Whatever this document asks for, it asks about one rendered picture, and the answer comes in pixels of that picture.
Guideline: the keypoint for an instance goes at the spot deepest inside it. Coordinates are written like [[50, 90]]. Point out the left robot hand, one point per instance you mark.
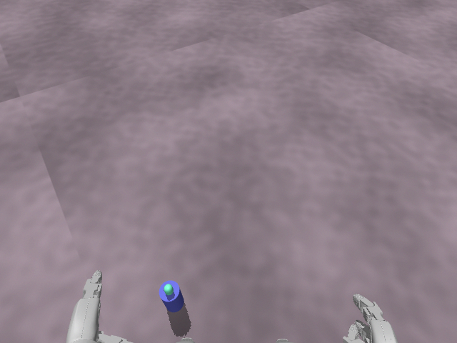
[[84, 322]]

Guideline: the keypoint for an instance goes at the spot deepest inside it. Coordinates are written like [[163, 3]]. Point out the bottle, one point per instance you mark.
[[171, 296]]

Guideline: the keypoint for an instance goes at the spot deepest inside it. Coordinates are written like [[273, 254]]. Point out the right robot hand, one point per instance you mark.
[[378, 330]]

